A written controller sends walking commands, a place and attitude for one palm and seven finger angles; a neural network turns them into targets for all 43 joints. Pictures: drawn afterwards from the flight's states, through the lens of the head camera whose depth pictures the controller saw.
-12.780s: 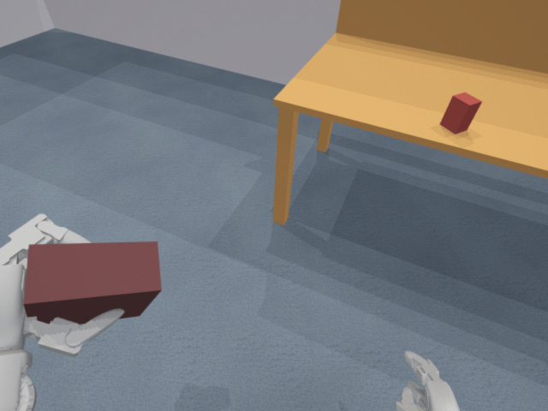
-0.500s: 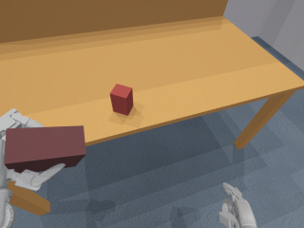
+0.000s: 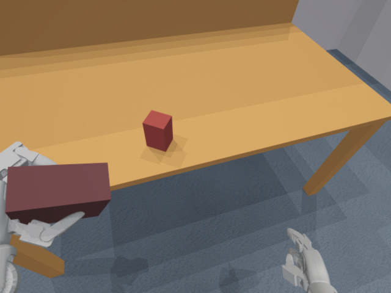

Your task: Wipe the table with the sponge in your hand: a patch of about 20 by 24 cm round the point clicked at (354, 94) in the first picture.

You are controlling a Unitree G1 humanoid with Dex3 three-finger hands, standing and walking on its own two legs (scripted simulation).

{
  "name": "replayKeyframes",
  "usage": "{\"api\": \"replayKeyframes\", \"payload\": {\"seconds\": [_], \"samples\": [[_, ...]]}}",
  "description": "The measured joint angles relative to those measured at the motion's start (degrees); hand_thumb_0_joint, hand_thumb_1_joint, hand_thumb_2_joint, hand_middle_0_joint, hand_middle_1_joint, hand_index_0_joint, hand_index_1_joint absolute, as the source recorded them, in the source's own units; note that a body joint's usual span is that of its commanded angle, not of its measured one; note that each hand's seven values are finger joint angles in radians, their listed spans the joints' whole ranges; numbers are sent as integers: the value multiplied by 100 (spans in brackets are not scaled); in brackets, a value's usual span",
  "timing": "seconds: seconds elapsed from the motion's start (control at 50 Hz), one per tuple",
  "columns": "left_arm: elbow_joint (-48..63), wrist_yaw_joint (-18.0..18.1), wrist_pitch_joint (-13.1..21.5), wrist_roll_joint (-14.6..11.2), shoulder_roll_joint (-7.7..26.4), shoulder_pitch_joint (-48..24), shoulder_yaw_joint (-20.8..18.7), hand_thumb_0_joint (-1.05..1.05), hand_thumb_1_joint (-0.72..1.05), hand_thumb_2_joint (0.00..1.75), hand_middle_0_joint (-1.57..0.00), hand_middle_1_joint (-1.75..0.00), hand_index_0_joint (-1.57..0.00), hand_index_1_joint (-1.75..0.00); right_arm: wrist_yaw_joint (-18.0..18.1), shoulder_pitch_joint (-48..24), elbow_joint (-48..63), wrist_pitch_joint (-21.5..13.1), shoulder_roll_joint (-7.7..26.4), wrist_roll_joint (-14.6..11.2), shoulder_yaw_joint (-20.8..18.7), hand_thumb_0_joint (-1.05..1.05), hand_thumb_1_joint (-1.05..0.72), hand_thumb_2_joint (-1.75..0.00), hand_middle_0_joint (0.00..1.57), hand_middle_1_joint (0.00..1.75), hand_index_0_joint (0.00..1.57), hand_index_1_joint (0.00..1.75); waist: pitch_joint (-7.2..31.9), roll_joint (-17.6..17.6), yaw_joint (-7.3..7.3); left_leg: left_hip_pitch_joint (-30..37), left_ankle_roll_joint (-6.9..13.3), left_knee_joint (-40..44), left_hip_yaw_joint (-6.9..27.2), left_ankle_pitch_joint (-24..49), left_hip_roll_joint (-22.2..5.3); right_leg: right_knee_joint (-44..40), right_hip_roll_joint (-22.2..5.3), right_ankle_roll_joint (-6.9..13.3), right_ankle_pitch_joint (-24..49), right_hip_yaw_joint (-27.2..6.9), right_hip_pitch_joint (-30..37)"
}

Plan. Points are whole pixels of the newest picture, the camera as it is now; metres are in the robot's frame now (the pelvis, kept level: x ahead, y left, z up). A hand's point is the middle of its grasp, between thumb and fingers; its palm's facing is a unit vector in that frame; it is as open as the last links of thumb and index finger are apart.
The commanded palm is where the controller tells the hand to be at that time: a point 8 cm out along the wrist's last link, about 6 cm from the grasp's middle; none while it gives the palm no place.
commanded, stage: shuffle to correct the standing spot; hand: left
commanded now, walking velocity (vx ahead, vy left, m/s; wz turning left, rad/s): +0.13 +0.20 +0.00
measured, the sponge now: (75, 194) +0.23 +0.21 +0.14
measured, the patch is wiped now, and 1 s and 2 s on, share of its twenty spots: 0.00 0.00 0.00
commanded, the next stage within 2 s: come to a stop and stand still in 1.84 s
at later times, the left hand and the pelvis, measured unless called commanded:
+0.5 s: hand (29, 178) +0.24 +0.28 +0.16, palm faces +0.34 -0.84 -0.42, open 9.9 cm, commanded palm +0.19 +0.32 +0.17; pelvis +0.03 +0.05 -0.02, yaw +0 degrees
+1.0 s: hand out of the picture +0.27 +0.36 +0.16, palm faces +0.34 -0.84 -0.43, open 9.9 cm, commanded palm +0.22 +0.40 +0.17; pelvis +0.05 +0.13 -0.02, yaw -2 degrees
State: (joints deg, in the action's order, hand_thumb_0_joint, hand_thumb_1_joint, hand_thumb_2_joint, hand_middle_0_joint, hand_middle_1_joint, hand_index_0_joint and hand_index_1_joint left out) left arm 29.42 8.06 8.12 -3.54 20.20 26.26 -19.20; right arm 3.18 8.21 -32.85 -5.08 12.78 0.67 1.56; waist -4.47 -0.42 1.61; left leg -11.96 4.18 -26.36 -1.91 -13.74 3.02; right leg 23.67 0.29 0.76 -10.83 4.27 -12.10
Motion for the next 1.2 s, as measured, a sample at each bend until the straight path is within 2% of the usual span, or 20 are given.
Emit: {"api": "replayKeyframes", "payload": {"seconds": [0.14,0.22,0.3,0.34,0.36,0.4,0.44,0.46,0.54,0.58,0.62,0.66,0.76,0.9,1.0,1.02,1.06,1.12,1.16,1.2], "samples": [[154,34,46,-19,42,138,15,-1,-47,100,-76,-136,-76,-135,-64,98,29,74,148,-30,-98,1,-90,-90,20,30,20,30,94,102,-85,-306,12,-685,70,-398,-10,480,-10,-26,-313,86,-188],[197,33,88,-15,110,162,-84,-1,-47,101,-76,-136,-76,-135,-81,136,-34,164,173,-52,-124,2,-90,-90,20,30,20,30,79,4,-69,-269,166,-850,-59,-565,100,937,-130,-82,-588,-40,-313],[82,-2,71,32,225,86,-214,-1,-47,101,-76,-136,-76,-135,-74,182,-24,155,61,-8,-121,2,-90,-90,20,30,20,30,11,-135,-21,7,243,-563,-275,-506,295,1473,-291,9,-1112,-147,-455],[18,-22,56,46,243,25,-191,-1,-47,101,-76,-136,-76,-135,-110,232,32,116,44,0,-120,2,-90,-90,20,30,20,30,-16,-33,-93,56,251,-541,-236,-499,319,1148,-276,76,-821,-14,-302],[0,-38,57,45,246,-21,-143,-1,-47,101,-76,-136,-76,-135,-136,247,55,114,67,-11,-128,2,-90,-90,20,30,20,30,-39,93,-177,-58,161,-772,-138,-534,275,1020,-251,42,-615,98,-217],[102,-67,112,-1,282,-26,-96,-1,-47,101,-76,-136,-76,-135,-222,217,45,146,76,-84,-137,2,-90,-90,20,30,20,30,-88,160,-246,-648,-170,-1927,0,-648,211,1021,-263,-43,-628,230,-206],[289,-84,210,-25,269,126,-130,-1,-47,101,-76,-136,-76,-135,-303,163,-14,200,77,-112,-138,2,-90,-90,20,30,20,30,-119,110,-200,-1171,-288,-2891,128,-1076,18,1049,-271,-107,-699,187,-240],[377,-81,243,-15,252,235,-167,-1,-47,101,-76,-136,-76,-135,-331,137,-44,242,76,-113,-143,2,-90,-90,20,30,20,30,-124,70,-167,-1301,-304,-2971,191,-1130,-135,1064,-282,-138,-713,121,-260],[561,-83,285,40,182,419,-220,-1,-47,101,-76,-136,-76,-135,-246,150,-114,221,151,-137,-212,2,-90,-90,20,30,21,30,-162,17,-122,-926,-329,-1434,343,-527,-673,1359,-439,-339,-905,-89,-292],[499,-105,272,67,213,280,-231,-1,-47,101,-76,-136,-76,-135,-116,141,-145,144,166,-177,-310,2,-90,-90,20,30,20,30,-263,9,-101,-829,-480,-1332,295,-400,-611,1661,-589,-434,-1107,-183,-322],[312,-124,242,94,278,116,-307,-1,-47,101,-76,-136,-76,-135,-45,107,-185,92,83,-212,-317,2,-90,-90,20,30,20,30,-343,-62,-56,-782,-530,-1428,165,-403,-499,1737,-696,-399,-1153,-340,-303],[139,-121,198,112,340,-3,-408,-1,-47,101,-76,-136,-76,-135,-51,84,-184,19,-17,-233,-257,2,-90,-90,20,30,20,30,-375,-71,-63,-752,-488,-1419,108,-413,-451,1652,-741,-418,-1148,-400,-250],[293,-78,164,74,286,15,-447,-1,-47,101,-76,-136,-76,-135,-217,3,-136,-102,-216,-203,-85,2,-90,-90,20,30,20,30,-425,-111,-165,-725,-370,-1364,64,-422,-382,1305,-815,-682,-968,-417,-96],[642,-123,299,47,431,253,-397,-1,-47,101,-76,-136,-76,-135,-277,-71,19,-164,-316,-174,-29,2,-90,-90,20,30,20,30,-413,-161,-60,-693,-211,-1280,-87,-418,-327,1336,-790,-220,-941,-302,-152],[548,-37,303,14,311,203,-389,-1,-47,101,-76,-136,-76,-135,-305,-126,-37,-45,-120,-147,-63,1,-90,-90,20,30,21,30,-293,-19,-75,-809,-163,-1407,-66,-475,-284,1089,-846,-713,-839,-277,-73],[544,-25,293,14,278,179,-383,-1,-47,101,-76,-136,-76,-135,-299,-135,-56,-8,-89,-141,-85,1,-90,-90,20,30,21,30,-286,-57,-74,-793,-134,-1399,-102,-479,-235,1145,-896,-691,-870,-308,-95],[495,-15,269,23,231,118,-389,-1,-47,101,-76,-136,-76,-135,-267,-156,-69,40,-51,-143,-134,1,-90,-90,20,30,21,30,-303,-110,-49,-745,-54,-1350,-187,-469,-166,1450,-936,-469,-975,-384,-234],[368,14,209,74,192,37,-360,-1,-47,101,-76,-136,-76,-135,-223,-122,-38,-13,-75,-129,-197,2,-90,-90,20,30,20,30,-342,-102,-14,-622,16,-1109,-269,-344,-133,2053,-716,-273,-1403,-297,-456],[327,39,171,74,195,57,-323,-1,-47,101,-76,-136,-76,-135,-222,-57,-3,-66,-83,-134,-178,2,-90,-90,20,30,20,30,-307,-79,-45,-578,28,-942,-280,-241,-94,1737,-545,-200,-1365,-58,-376],[348,50,163,77,203,95,-243,-1,-47,101,-76,-136,-76,-135,-227,21,53,-67,-14,-123,-149,1,-90,-90,20,30,20,30,-246,40,-149,-672,19,-1026,-196,-245,-68,1143,-415,-122,-712,88,-196]]}}
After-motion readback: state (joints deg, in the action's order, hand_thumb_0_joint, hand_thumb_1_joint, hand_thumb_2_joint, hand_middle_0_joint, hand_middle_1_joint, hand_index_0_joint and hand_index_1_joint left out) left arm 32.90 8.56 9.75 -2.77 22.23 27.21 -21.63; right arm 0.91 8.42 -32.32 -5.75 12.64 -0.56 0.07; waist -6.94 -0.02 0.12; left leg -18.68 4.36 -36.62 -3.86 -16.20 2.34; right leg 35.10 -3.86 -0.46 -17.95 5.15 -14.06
